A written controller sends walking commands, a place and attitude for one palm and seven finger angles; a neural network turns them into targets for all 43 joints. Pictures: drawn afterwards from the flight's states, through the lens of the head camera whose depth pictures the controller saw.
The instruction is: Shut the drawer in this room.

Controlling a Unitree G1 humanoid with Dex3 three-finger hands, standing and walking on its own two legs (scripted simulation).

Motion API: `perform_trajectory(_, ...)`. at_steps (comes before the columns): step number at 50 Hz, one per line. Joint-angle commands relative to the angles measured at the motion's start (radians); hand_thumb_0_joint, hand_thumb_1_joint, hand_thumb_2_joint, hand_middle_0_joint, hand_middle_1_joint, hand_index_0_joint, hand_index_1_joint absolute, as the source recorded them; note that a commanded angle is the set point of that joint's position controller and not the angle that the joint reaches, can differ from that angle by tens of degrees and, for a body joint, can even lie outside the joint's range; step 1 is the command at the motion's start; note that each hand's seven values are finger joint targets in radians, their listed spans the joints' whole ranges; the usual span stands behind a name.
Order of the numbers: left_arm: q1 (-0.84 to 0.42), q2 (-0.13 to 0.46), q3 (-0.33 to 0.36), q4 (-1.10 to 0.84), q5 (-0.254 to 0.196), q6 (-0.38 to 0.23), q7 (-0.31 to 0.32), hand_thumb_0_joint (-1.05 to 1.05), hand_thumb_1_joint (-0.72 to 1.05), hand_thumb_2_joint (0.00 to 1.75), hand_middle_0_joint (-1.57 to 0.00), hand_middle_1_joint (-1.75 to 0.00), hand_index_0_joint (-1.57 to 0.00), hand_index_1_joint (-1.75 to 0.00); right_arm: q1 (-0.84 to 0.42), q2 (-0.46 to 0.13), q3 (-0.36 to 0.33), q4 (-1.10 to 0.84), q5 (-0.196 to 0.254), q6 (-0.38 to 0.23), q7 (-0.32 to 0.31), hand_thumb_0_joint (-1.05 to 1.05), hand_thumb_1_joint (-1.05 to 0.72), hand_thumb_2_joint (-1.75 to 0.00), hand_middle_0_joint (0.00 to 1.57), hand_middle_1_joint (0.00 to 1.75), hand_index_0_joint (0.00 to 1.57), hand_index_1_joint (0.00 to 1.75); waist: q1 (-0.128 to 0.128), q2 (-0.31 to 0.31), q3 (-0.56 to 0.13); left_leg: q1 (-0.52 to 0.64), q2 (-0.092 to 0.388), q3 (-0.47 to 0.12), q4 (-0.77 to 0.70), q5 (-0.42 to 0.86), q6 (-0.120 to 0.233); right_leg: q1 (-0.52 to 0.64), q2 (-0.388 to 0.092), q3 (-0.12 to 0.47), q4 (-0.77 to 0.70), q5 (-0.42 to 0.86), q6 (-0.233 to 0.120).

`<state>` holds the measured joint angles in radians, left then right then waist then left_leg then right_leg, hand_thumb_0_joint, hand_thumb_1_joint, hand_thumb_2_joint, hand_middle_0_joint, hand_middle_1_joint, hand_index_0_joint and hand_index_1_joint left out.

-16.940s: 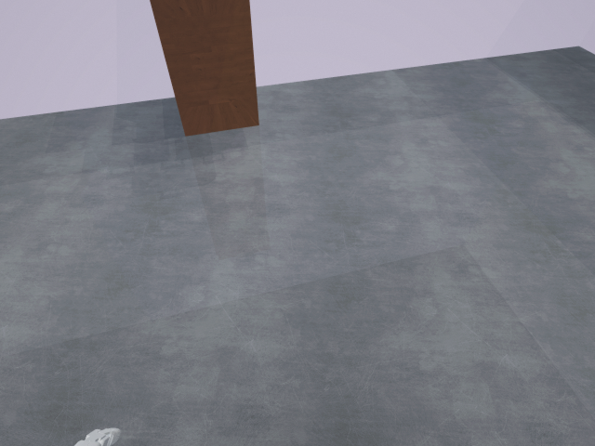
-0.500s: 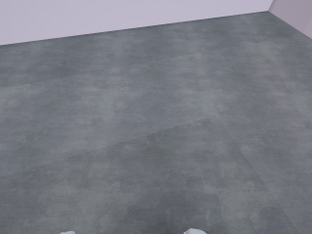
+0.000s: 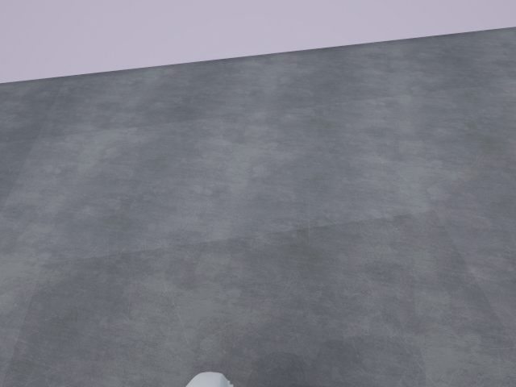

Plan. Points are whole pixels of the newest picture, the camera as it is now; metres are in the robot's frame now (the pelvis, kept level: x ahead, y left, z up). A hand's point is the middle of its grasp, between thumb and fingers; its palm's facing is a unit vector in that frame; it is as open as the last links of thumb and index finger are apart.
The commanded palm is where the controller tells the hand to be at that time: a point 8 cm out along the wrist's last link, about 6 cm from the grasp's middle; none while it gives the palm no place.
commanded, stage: turn or walk to find it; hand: left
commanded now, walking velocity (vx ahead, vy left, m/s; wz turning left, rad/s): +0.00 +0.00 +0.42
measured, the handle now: out of the picture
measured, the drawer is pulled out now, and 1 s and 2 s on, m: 0.22 0.22 0.22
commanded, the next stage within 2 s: none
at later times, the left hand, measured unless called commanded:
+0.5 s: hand out of the picture +0.01 +0.28 -0.17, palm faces +0.25 -0.93 -0.26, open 7.4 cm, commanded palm none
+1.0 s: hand out of the picture -0.06 +0.19 -0.15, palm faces +0.45 -0.85 -0.27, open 7.3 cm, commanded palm none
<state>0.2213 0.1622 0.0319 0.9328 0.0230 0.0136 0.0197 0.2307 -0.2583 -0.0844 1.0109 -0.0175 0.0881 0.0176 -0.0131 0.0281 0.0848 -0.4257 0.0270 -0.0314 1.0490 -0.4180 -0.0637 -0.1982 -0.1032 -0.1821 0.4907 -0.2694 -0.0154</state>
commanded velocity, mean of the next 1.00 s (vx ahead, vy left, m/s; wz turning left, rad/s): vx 0.00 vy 0.00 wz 0.42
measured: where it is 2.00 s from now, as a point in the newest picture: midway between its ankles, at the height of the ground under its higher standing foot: outside the picture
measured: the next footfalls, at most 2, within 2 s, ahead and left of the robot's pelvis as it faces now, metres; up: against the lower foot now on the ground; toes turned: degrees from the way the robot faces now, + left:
left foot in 0.16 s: +0.01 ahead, +0.15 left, +0.00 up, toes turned +8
right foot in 0.66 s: +0.04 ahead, -0.08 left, +0.00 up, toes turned +13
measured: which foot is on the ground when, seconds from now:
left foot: up 0.00-0.14, down 0.16-0.68, up 0.70-1.00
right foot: down 0.00-0.16, up 0.18-0.64, down 0.66-1.00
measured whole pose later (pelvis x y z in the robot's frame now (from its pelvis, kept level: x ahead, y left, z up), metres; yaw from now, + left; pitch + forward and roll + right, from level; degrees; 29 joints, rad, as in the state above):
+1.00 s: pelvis -0.03 -0.01 +0.00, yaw +26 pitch -1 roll +3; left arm 0.23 0.16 0.04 0.94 0.02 0.01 0.02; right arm 0.23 -0.26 -0.08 1.02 -0.02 0.09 0.01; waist -0.01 0.03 0.08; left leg -0.42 0.03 -0.03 1.05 -0.41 -0.07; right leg -0.19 -0.09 -0.20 0.49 -0.28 -0.04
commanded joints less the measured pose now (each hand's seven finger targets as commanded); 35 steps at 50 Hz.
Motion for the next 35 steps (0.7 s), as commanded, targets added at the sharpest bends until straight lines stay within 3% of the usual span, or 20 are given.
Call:
perform_trajectory(1, 0.07, 0.25, 0.063, -0.03, 0.009, -0.019, 0.011, 0.0, 0.9, 0.9, -0.2, -0.3, -0.2, -0.3, -0.106, -0.028, 0.009, -0.102, 0.007, -0.039, -0.003, 0.0, -0.9, -0.9, 0.2, 0.3, 0.2, 0.3, 0.062, -0.229, -0.075, -0.016, -0.005, 0.072, -0.173, -0.057, 0.0, 0.098, -0.248, 0.159, -0.138, 0.382, -0.128)
perform_trajectory(4, 0.062, 0.265, 0.072, -0.017, 0.011, -0.013, 0.01, 0.0, 0.9, 0.9, -0.2, -0.3, -0.2, -0.3, -0.084, -0.025, 0.016, -0.105, 0.012, -0.055, -0.008, 0.0, -0.9, -0.9, 0.2, 0.3, 0.2, 0.3, 0.052, -0.255, -0.122, 0.064, -0.014, 0.106, -0.352, -0.041, 0.013, 0.128, -0.255, 0.139, -0.069, 0.449, -0.12)
perform_trajectory(6, 0.042, 0.262, 0.073, -0.011, -0.001, -0.006, 0.008, 0.0, 0.9, 0.9, -0.2, -0.3, -0.2, -0.3, -0.023, -0.045, 0.015, -0.088, 0.01, -0.067, -0.009, 0.0, -0.9, -0.9, 0.2, 0.3, 0.2, 0.3, 0.008, -0.203, -0.142, 0.235, -0.013, 0.117, -0.578, 0.153, 0.027, 0.036, -0.232, 0.08, 0.025, 0.364, -0.051)
perform_trajectory(7, 0.046, 0.228, 0.068, -0.02, -0.01, 0.002, 0.006, 0.0, 0.9, 0.9, -0.2, -0.3, -0.2, -0.3, 0.02, -0.097, 0.004, -0.081, 0.007, -0.078, -0.007, 0.0, -0.9, -0.9, 0.2, 0.3, 0.2, 0.3, -0.017, -0.059, -0.173, 0.37, 0.057, 0.033, -0.689, 0.281, 0.048, -0.072, -0.183, 0.029, 0.166, 0.232, 0.004)
perform_trajectory(8, 0.052, 0.161, 0.052, -0.046, -0.015, 0.008, -0.001, 0.0, 0.9, 0.9, -0.2, -0.3, -0.2, -0.3, 0.035, -0.198, -0.019, -0.09, 0.0, -0.082, -0.009, 0.0, -0.9, -0.9, 0.2, 0.3, 0.2, 0.3, -0.024, 0.249, -0.16, 0.475, 0.305, -0.279, -0.728, 0.553, 0.135, -0.329, -0.049, -0.006, 0.363, -0.225, 0.078)
perform_trajectory(9, -0.003, 0.15, 0.039, -0.075, -0.006, 0.016, 0.002, 0.0, 0.9, 0.9, -0.2, -0.3, -0.2, -0.3, 0.08, -0.248, -0.027, -0.084, -0.001, -0.07, -0.014, 0.0, -0.9, -0.9, 0.2, 0.3, 0.2, 0.3, -0.056, 0.238, -0.144, 0.389, 0.399, -0.327, -0.728, 0.653, 0.228, -0.339, -0.026, 0.066, 0.486, -0.381, 0.078)
perform_trajectory(10, -0.052, 0.146, 0.042, -0.067, -0.004, 0.028, 0.011, 0.0, 0.9, 0.9, -0.2, -0.3, -0.2, -0.3, 0.071, -0.215, -0.023, -0.071, -0.006, -0.075, -0.03, 0.0, -0.9, -0.9, 0.2, 0.3, 0.2, 0.3, -0.055, 0.266, -0.127, 0.341, 0.352, -0.324, -0.74, 0.64, 0.221, -0.351, -0.019, 0.14, 0.556, -0.349, 0.079)
perform_trajectory(11, -0.066, 0.162, 0.048, -0.054, -0.007, 0.03, 0.006, 0.0, 0.9, 0.9, -0.2, -0.3, -0.2, -0.3, 0.02, -0.188, -0.013, -0.08, -0.006, -0.073, -0.039, 0.0, -0.9, -0.9, 0.2, 0.3, 0.2, 0.3, -0.036, 0.233, -0.079, 0.304, 0.304, -0.281, -0.737, 0.619, 0.216, -0.364, -0.02, 0.164, 0.602, -0.277, 0.076)
perform_trajectory(12, -0.051, 0.167, 0.053, -0.032, -0.008, 0.029, -0.001, 0.0, 0.9, 0.9, -0.2, -0.3, -0.2, -0.3, -0.036, -0.158, -0.002, -0.093, -0.006, -0.074, -0.041, 0.0, -0.9, -0.9, 0.2, 0.3, 0.2, 0.3, -0.008, 0.176, -0.054, 0.285, 0.258, -0.225, -0.735, 0.62, 0.206, -0.36, -0.018, 0.168, 0.633, -0.199, 0.079)
perform_trajectory(13, -0.022, 0.167, 0.053, -0.019, -0.007, 0.024, -0.008, 0.0, 0.9, 0.9, -0.2, -0.3, -0.2, -0.3, -0.052, -0.143, 0.006, -0.103, -0.003, -0.081, -0.042, 0.0, -0.9, -0.9, 0.2, 0.3, 0.2, 0.3, 0.009, 0.141, -0.075, 0.307, 0.229, -0.185, -0.728, 0.646, 0.195, -0.358, -0.014, 0.163, 0.647, -0.152, 0.085)
perform_trajectory(15, -0.005, 0.169, 0.051, -0.005, -0.007, 0.023, -0.008, 0.0, 0.9, 0.9, -0.2, -0.3, -0.2, -0.3, -0.052, -0.134, 0.007, -0.106, 0.001, -0.086, -0.041, 0.0, -0.9, -0.9, 0.2, 0.3, 0.2, 0.3, 0.014, 0.105, -0.093, 0.326, 0.203, -0.152, -0.727, 0.675, 0.196, -0.341, -0.008, 0.162, 0.65, -0.118, 0.095)
perform_trajectory(21, -0.052, 0.16, 0.045, -0.038, -0.008, 0.021, -0.001, 0.0, 0.9, 0.9, -0.2, -0.3, -0.2, -0.3, 0.001, -0.132, -0.004, -0.102, -0.001, -0.085, -0.039, 0.0, -0.9, -0.9, 0.2, 0.3, 0.2, 0.3, -0.007, 0.075, -0.106, 0.369, 0.212, -0.224, -0.72, 0.67, 0.235, -0.344, 0.005, 0.173, 0.556, -0.133, 0.111)
perform_trajectory(24, -0.09, 0.147, 0.04, -0.063, -0.011, 0.019, 0.0, 0.0, 0.9, 0.9, -0.2, -0.3, -0.2, -0.3, 0.01, -0.137, -0.011, -0.101, -0.006, -0.079, -0.037, 0.0, -0.9, -0.9, 0.2, 0.3, 0.2, 0.3, -0.019, 0.097, -0.103, 0.353, 0.213, -0.267, -0.71, 0.638, 0.249, -0.309, 0.021, 0.172, 0.46, -0.173, 0.104)
perform_trajectory(28, -0.083, 0.136, 0.036, -0.076, -0.016, 0.011, 0.001, 0.0, 0.9, 0.9, -0.2, -0.3, -0.2, -0.3, -0.009, -0.137, -0.015, -0.11, -0.011, -0.07, -0.033, 0.0, -0.9, -0.9, 0.2, 0.3, 0.2, 0.3, -0.013, 0.118, -0.105, 0.266, 0.185, -0.314, -0.684, 0.618, 0.239, -0.179, 0.059, 0.154, 0.272, -0.181, 0.086)
perform_trajectory(30, -0.03, 0.137, 0.038, -0.067, -0.02, 0.004, 0.003, 0.0, 0.9, 0.9, -0.2, -0.3, -0.2, -0.3, -0.024, -0.138, -0.019, -0.114, -0.009, -0.069, -0.032, 0.0, -0.9, -0.9, 0.2, 0.3, 0.2, 0.3, 0.01, 0.124, -0.138, 0.242, 0.16, -0.32, -0.644, 0.627, 0.222, -0.086, 0.078, 0.144, 0.132, -0.104, 0.078)
perform_trajectory(31, 0.009, 0.144, 0.04, -0.055, -0.02, -0.003, 0.005, 0.0, 0.9, 0.9, -0.2, -0.3, -0.2, -0.3, -0.034, -0.131, -0.02, -0.117, -0.004, -0.068, -0.031, 0.0, -0.9, -0.9, 0.2, 0.3, 0.2, 0.3, 0.033, 0.103, -0.153, 0.2, 0.137, -0.309, -0.608, 0.585, 0.197, 0.002, 0.075, 0.137, 0.01, -0.007, 0.076)
perform_trajectory(32, 0.039, 0.171, 0.045, -0.049, -0.016, -0.013, 0.009, 0.0, 0.9, 0.9, -0.2, -0.3, -0.2, -0.3, -0.028, -0.108, -0.019, -0.12, 0.003, -0.069, -0.027, 0.0, -0.9, -0.9, 0.2, 0.3, 0.2, 0.3, 0.045, 0.034, -0.166, 0.119, 0.09, -0.278, -0.551, 0.474, 0.15, 0.124, 0.035, 0.164, -0.123, 0.091, 0.067)
perform_trajectory(33, 0.059, 0.249, 0.061, -0.048, -0.003, -0.025, 0.017, 0.0, 0.9, 0.9, -0.2, -0.3, -0.2, -0.3, -0.006, -0.048, -0.011, -0.127, 0.013, -0.072, -0.02, 0.0, -0.9, -0.9, 0.2, 0.3, 0.2, 0.3, 0.05, -0.18, -0.186, -0.066, -0.019, -0.157, -0.391, 0.21, 0.08, 0.28, -0.172, 0.364, -0.188, 0.158, 0.004)
perform_trajectory(34, 0.069, 0.298, 0.066, -0.055, 0.003, -0.024, 0.016, 0.0, 0.9, 0.9, -0.2, -0.3, -0.2, -0.3, -0.026, -0.033, -0.009, -0.153, 0.008, -0.071, -0.02, 0.0, -0.9, -0.9, 0.2, 0.3, 0.2, 0.3, 0.062, -0.288, -0.148, -0.143, -0.11, -0.039, -0.183, -0.164, 0.038, 0.213, -0.37, 0.498, -0.194, 0.305, -0.11)
perform_trajectory(35, 0.045, 0.272, 0.07, -0.064, -0.01, -0.028, 0.018, 0.0, 0.9, 0.9, -0.2, -0.3, -0.2, -0.3, -0.023, -0.072, -0.019, -0.136, -0.004, -0.049, -0.025, 0.0, -0.9, -0.9, 0.2, 0.3, 0.2, 0.3, 0.055, -0.311, -0.129, -0.119, -0.063, -0.098, -0.022, -0.173, 0.042, 0.086, -0.363, 0.498, -0.217, 0.269, -0.145)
